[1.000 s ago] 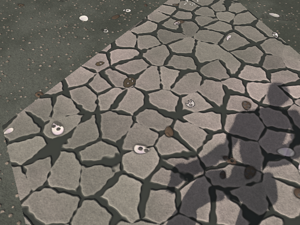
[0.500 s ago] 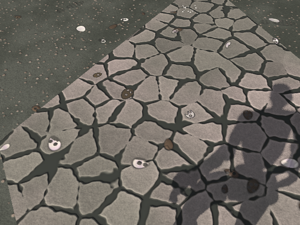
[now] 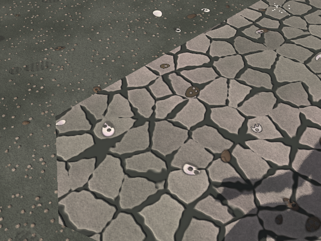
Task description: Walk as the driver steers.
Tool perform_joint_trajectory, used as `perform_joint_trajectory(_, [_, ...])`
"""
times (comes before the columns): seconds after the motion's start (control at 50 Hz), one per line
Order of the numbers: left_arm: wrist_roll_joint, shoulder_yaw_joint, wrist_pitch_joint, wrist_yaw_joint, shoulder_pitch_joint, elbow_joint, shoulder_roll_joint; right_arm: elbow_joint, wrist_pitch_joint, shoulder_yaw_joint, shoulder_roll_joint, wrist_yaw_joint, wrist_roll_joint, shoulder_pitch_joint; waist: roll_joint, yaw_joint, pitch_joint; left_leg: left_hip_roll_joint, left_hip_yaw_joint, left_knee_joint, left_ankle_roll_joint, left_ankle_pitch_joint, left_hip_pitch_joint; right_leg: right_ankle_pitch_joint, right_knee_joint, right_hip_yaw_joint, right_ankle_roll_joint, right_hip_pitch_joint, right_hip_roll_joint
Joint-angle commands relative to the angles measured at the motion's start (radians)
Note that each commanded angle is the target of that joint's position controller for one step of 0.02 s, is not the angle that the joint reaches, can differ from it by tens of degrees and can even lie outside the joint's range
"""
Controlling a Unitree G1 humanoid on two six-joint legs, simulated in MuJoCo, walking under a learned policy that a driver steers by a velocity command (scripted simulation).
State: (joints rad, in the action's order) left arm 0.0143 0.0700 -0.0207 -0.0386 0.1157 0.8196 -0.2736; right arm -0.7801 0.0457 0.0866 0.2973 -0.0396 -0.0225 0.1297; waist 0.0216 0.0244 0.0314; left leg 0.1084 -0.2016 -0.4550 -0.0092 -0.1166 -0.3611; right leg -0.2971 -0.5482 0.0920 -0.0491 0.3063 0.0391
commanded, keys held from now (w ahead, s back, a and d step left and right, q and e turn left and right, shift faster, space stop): q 0.06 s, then w+q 0.36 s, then w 0.24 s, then w+e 0.34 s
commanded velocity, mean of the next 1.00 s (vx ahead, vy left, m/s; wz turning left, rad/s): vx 0.35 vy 0.00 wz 0.27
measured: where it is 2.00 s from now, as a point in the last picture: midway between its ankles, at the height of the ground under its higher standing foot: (108, 226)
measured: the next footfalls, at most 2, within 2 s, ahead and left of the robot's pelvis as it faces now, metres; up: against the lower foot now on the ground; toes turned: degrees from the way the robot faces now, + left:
right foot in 0.02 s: +0.05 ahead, -0.12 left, +0.00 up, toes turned +6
left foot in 0.52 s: +0.10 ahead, +0.19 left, +0.00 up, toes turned +22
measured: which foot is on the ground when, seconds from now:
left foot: down 0.00-0.02, up 0.04-0.50, down 0.52-1.00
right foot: up 0.00-0.00, down 0.02-0.50, up 0.52-1.00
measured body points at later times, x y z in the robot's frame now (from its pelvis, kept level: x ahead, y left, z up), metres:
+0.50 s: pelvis +0.07 +0.05 +0.00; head +0.08 +0.07 +0.45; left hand +0.01 +0.35 -0.13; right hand +0.33 -0.13 -0.08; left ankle +0.07 +0.17 -0.73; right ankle +0.01 -0.13 -0.74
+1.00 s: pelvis +0.31 +0.17 -0.02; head +0.34 +0.19 +0.43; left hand +0.46 +0.45 -0.11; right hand +0.39 -0.11 -0.14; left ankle +0.07 +0.18 -0.73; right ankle +0.48 +0.14 -0.73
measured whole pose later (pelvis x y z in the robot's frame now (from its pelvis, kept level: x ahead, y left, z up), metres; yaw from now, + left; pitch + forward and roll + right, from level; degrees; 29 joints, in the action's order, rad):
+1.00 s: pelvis +0.31 +0.17 -0.02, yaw +14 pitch +3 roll +0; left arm 0.02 0.03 -0.08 0.08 0.05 0.69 -0.26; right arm -0.82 -0.04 0.06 0.29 -0.04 0.01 0.39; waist -0.02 0.06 0.02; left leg 0.04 0.13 -0.28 -0.04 -0.47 0.17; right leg 0.01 -0.53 -0.07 0.11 0.57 0.04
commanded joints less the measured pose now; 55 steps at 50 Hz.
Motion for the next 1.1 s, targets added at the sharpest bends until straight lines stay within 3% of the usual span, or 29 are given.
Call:
perform_joint_trajectory(0.02, [-0.020, 0.052, -0.006, 0.004, 0.163, -0.011, -0.182, 0.076, 0.001, 0.022, 0.098, -0.010, -0.007, -0.019, -0.013, -0.058, -0.119, -0.098, -0.167, -0.063, -0.060, -0.308, -0.109, 0.063, 0.245, 0.138, 0.093, -0.265, -0.195])
perform_joint_trajectory(0.04, [-0.056, 0.065, 0.001, 0.002, 0.103, -0.034, -0.259, 0.107, -0.010, 0.022, 0.078, -0.008, -0.011, -0.013, -0.288, -0.017, -0.081, 0.064, 0.033, -0.305, -0.010, -0.460, -0.259, 0.115, 0.320, 0.401, 0.240, -0.206, -0.388])
perform_joint_trajectory(0.06, [-0.083, 0.050, -0.005, 0.001, 0.034, -0.072, -0.206, 0.096, -0.022, 0.046, 0.159, -0.003, 0.010, 0.000, -0.245, -0.010, -0.067, -0.018, 0.011, -0.522, 0.021, -0.464, -0.257, 0.128, 0.331, 0.436, 0.311, -0.119, -0.450])
perform_joint_trajectory(0.08, [-0.068, 0.035, -0.009, -0.005, -0.028, -0.095, -0.151, 0.072, -0.020, 0.060, 0.194, 0.002, 0.005, 0.035, -0.178, 0.018, -0.065, -0.041, 0.022, -0.609, 0.024, -0.371, -0.249, 0.021, 0.332, 0.332, 0.273, -0.106, -0.390])
perform_joint_trajectory(0.12, [-0.019, 0.026, -0.013, -0.017, -0.046, -0.101, -0.124, 0.045, -0.006, 0.056, 0.154, 0.004, 0.015, 0.073, -0.179, 0.015, -0.043, -0.064, 0.071, -0.704, 0.051, -0.235, -0.322, -0.131, 0.342, 0.215, 0.195, -0.161, -0.300])
perform_joint_trajectory(0.24, [-0.019, 0.031, -0.032, -0.028, 0.145, -0.066, -0.160, 0.123, -0.036, 0.026, 0.089, 0.032, 0.003, -0.063, -0.161, -0.103, -0.002, -0.140, 0.152, -0.570, 0.095, -0.142, -0.435, -0.179, 0.408, 0.115, 0.211, -0.320, -0.317])
perform_joint_trajectory(0.4, [0.004, 0.063, -0.052, 0.017, 0.154, -0.063, -0.219, 0.169, -0.052, -0.001, 0.059, 0.076, -0.001, -0.076, -0.168, -0.095, 0.036, -0.181, 0.248, -0.261, 0.016, -0.172, -0.185, -0.089, 0.406, -0.070, 0.213, -0.198, -0.347])
perform_joint_trajectory(0.44, [0.017, 0.066, -0.048, 0.032, 0.159, -0.055, -0.223, 0.170, -0.050, -0.003, 0.063, 0.080, -0.003, -0.061, -0.153, -0.080, 0.039, -0.174, 0.266, -0.204, -0.017, -0.191, -0.110, -0.085, 0.380, -0.082, 0.213, -0.179, -0.367])
perform_joint_trajectory(0.46, [0.025, 0.065, -0.043, 0.039, 0.146, -0.050, -0.221, 0.157, -0.051, -0.001, 0.060, 0.081, -0.004, -0.018, -0.133, -0.046, 0.037, -0.155, 0.287, -0.141, -0.039, -0.169, -0.027, -0.074, 0.342, -0.104, 0.204, -0.145, -0.364])
perform_joint_trajectory(0.48, [0.026, 0.059, -0.041, 0.044, 0.137, -0.045, -0.209, 0.125, -0.052, 0.007, 0.069, 0.078, -0.003, 0.064, -0.109, 0.001, 0.011, -0.114, 0.319, -0.084, -0.060, -0.137, 0.121, 0.000, 0.257, -0.143, 0.188, -0.081, -0.343])
perform_joint_trajectory(0.5, [0.011, 0.039, -0.044, 0.048, 0.155, -0.037, -0.164, 0.078, -0.051, 0.037, 0.123, 0.068, -0.008, 0.202, -0.052, 0.062, -0.064, -0.077, 0.310, -0.053, -0.089, -0.129, 0.340, 0.149, 0.067, -0.214, 0.154, -0.004, -0.291])
perform_joint_trajectory(0.52, [-0.024, 0.009, -0.051, 0.052, 0.128, -0.064, -0.093, 0.048, -0.051, 0.065, 0.212, 0.052, -0.008, 0.365, 0.146, 0.129, -0.145, -0.256, 0.031, 0.030, -0.146, -0.194, 0.555, 0.015, -0.324, -0.300, 0.076, 0.191, -0.205])
perform_joint_trajectory(0.54, [-0.026, -0.006, -0.077, 0.051, 0.125, -0.137, -0.048, 0.073, -0.068, 0.072, 0.324, 0.052, -0.004, 0.364, 0.345, 0.079, -0.216, -0.476, -0.502, 0.189, -0.325, -0.363, 0.691, -0.299, -0.629, -0.189, 0.025, 0.528, -0.048])
perform_joint_trajectory(0.56, [0.017, 0.018, -0.098, 0.053, 0.059, -0.131, -0.157, 0.083, -0.093, 0.047, 0.228, 0.062, 0.003, 0.330, 0.148, 0.115, -0.173, -0.499, -0.495, 0.247, -0.337, -0.423, 0.631, -0.246, -0.744, -0.064, 0.040, 0.617, -0.099])
perform_joint_trajectory(0.58, [0.035, 0.025, -0.107, 0.057, 0.036, -0.139, -0.179, 0.086, -0.107, 0.027, 0.178, 0.065, 0.009, 0.281, 0.150, 0.083, -0.094, -0.463, -0.369, 0.238, -0.299, -0.382, 0.555, -0.146, -0.733, -0.061, 0.073, 0.638, -0.141])
perform_joint_trajectory(0.6, [0.022, 0.023, -0.107, 0.054, 0.053, -0.117, -0.168, 0.094, -0.112, 0.012, 0.134, 0.066, 0.011, 0.221, 0.089, 0.050, -0.054, -0.414, -0.259, 0.235, -0.263, -0.304, 0.470, -0.052, -0.689, -0.060, 0.081, 0.598, -0.180])
perform_joint_trajectory(0.62, [0.000, 0.023, -0.104, 0.053, 0.064, -0.105, -0.162, 0.104, -0.111, 0.002, 0.109, 0.066, 0.014, 0.166, 0.077, 0.019, -0.020, -0.373, -0.171, 0.250, -0.238, -0.192, 0.387, 0.022, -0.616, -0.053, 0.076, 0.544, -0.200])
perform_joint_trajectory(0.68, [-0.007, 0.017, -0.081, 0.066, 0.112, -0.079, -0.126, 0.107, -0.122, -0.001, 0.110, 0.054, 0.026, 0.136, 0.071, -0.031, -0.016, -0.321, -0.003, 0.289, -0.218, 0.148, 0.307, 0.165, -0.534, -0.071, 0.050, 0.456, -0.199])
perform_joint_trajectory(0.72, [-0.004, 0.010, -0.071, 0.067, 0.080, -0.086, -0.107, 0.090, -0.129, 0.000, 0.113, 0.046, 0.025, 0.160, 0.037, -0.023, -0.008, -0.302, 0.085, 0.300, -0.201, 0.273, 0.311, 0.253, -0.442, -0.079, 0.035, 0.470, -0.184])
perform_joint_trajectory(0.78, [0.006, -0.010, -0.073, 0.078, -0.020, -0.119, -0.064, 0.066, -0.134, -0.004, 0.113, 0.033, 0.029, 0.191, 0.039, 0.012, 0.029, -0.263, 0.202, 0.337, -0.151, 0.272, 0.265, 0.424, -0.207, -0.107, 0.045, 0.396, -0.140])
perform_joint_trajectory(0.88, [0.017, -0.024, -0.079, 0.111, -0.158, -0.181, -0.049, 0.012, -0.131, 0.001, 0.129, 0.021, 0.022, 0.270, 0.021, 0.056, 0.085, -0.317, 0.269, 0.346, -0.117, 0.311, 0.392, 0.474, -0.002, -0.112, 0.096, 0.399, -0.080])
perform_joint_trajectory(0.92, [0.012, -0.020, -0.082, 0.125, -0.167, -0.200, -0.060, 0.008, -0.119, 0.004, 0.140, 0.014, 0.023, 0.266, 0.032, 0.039, 0.061, -0.335, 0.291, 0.273, -0.104, 0.519, 0.471, 0.408, 0.026, -0.138, 0.123, 0.376, -0.045])
perform_joint_trajectory(0.96, [0.007, -0.005, -0.076, 0.128, -0.109, -0.199, -0.091, 0.016, -0.103, 0.012, 0.167, -0.002, 0.028, 0.259, 0.082, -0.003, -0.019, -0.340, 0.311, 0.118, -0.081, 0.907, 0.550, 0.289, -0.002, -0.190, 0.157, 0.291, 0.017])
perform_joint_trajectory(1.0, [0.008, 0.032, -0.064, 0.114, 0.111, -0.160, -0.168, 0.033, -0.082, 0.016, 0.193, -0.014, 0.034, 0.231, 0.100, -0.123, -0.152, -0.321, 0.335, -0.220, -0.059, 1.078, 0.502, 0.233, 0.009, -0.201, 0.211, 0.008, 0.070])
perform_joint_trajectory(1.02, [-0.002, 0.049, -0.057, 0.096, 0.260, -0.143, -0.219, 0.060, -0.088, 0.006, 0.180, -0.017, 0.040, 0.208, 0.025, -0.199, -0.244, -0.283, 0.332, -0.509, -0.031, 0.828, 0.263, 0.322, 0.024, -0.039, 0.265, -0.307, -0.033])
perform_joint_trajectory(1.04, [-0.012, 0.066, -0.063, 0.095, 0.280, -0.148, -0.314, 0.098, -0.111, -0.042, 0.016, 0.007, 0.063, 0.358, -0.266, -0.077, -0.384, -0.046, 0.249, -0.981, 0.074, -0.317, -0.249, 0.386, -0.004, 0.521, 0.507, -0.754, -0.347])
perform_joint_trajectory(1.06, [-0.005, 0.052, -0.057, 0.081, 0.287, -0.158, -0.230, 0.094, -0.150, -0.032, 0.117, 0.027, 0.033, 0.286, -0.151, -0.148, -0.509, -0.018, 0.054, -1.105, 0.063, -0.466, -0.330, 0.384, 0.139, 0.711, 0.527, -0.790, -0.381])
perform_joint_trajectory(1.08, [-0.010, 0.041, -0.054, 0.071, 0.214, -0.175, -0.202, 0.140, -0.166, -0.020, 0.154, 0.036, -0.008, 0.174, -0.103, -0.141, -0.342, -0.087, 0.027, -1.053, 0.046, -0.396, -0.386, 0.471, 0.159, 0.533, 0.456, -0.662, -0.346])
perform_joint_trajectory(1.1, [-0.002, 0.033, -0.052, 0.066, 0.148, -0.191, -0.175, 0.160, -0.174, -0.026, 0.148, 0.032, 0.002, 0.124, 0.011, -0.101, -0.227, -0.127, 0.052, -0.965, 0.038, -0.348, -0.364, 0.583, 0.170, 0.415, 0.417, -0.484, -0.300])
